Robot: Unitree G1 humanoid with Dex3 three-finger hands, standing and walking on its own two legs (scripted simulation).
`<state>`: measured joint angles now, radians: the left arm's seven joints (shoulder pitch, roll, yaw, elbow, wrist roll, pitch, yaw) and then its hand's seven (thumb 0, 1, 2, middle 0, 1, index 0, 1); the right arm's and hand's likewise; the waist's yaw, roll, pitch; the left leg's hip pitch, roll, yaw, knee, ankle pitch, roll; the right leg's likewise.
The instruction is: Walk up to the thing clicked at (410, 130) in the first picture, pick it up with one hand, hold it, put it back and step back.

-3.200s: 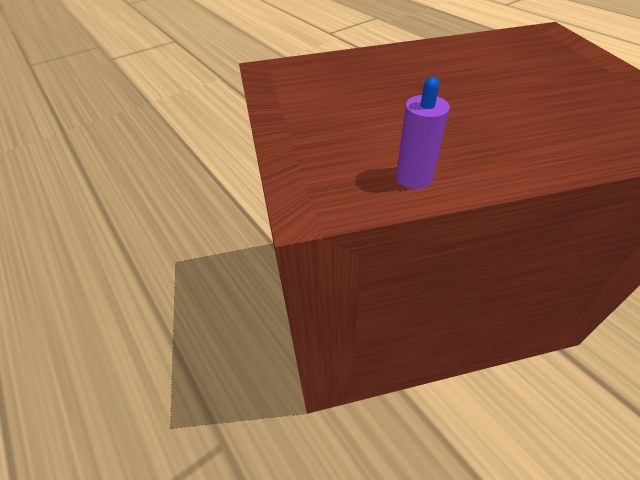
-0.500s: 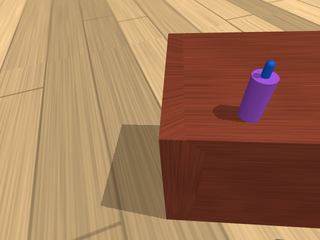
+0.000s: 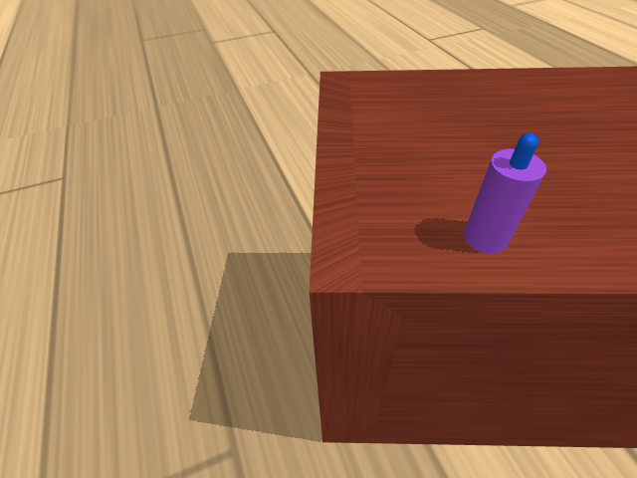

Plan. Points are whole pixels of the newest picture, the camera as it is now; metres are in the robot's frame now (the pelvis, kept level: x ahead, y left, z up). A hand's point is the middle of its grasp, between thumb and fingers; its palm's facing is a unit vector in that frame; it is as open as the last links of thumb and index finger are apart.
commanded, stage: walk up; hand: right
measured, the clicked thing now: (505, 193) +0.45 -0.23 +0.11
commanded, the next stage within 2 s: stand in 0.68 s
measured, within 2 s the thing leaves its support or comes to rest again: neither
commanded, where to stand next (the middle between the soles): +0.05 +0.00 m, yaw -2 degrees
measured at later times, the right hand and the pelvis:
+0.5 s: hand out of the picture +0.08 -0.26 -0.16, palm faces +0.00 +0.95 -0.32, open 7.4 cm; pelvis +0.00 -0.01 +0.00, yaw -1 degrees
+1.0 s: hand out of the picture +0.07 -0.26 -0.16, palm faces -0.01 +0.94 -0.33, open 7.4 cm; pelvis +0.00 -0.01 +0.00, yaw -1 degrees
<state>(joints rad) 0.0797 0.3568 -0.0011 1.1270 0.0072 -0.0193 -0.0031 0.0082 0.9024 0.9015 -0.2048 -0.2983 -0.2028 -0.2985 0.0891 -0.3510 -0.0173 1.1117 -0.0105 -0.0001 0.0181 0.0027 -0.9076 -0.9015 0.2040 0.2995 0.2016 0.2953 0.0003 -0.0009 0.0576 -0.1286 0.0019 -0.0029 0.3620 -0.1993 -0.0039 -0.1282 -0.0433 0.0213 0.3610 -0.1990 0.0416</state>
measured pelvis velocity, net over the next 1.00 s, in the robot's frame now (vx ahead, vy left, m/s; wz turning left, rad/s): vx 0.00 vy -0.01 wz -0.01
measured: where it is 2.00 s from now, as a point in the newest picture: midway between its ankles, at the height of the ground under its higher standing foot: outside the picture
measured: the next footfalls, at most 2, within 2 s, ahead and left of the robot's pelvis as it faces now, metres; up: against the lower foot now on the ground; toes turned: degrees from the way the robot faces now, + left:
none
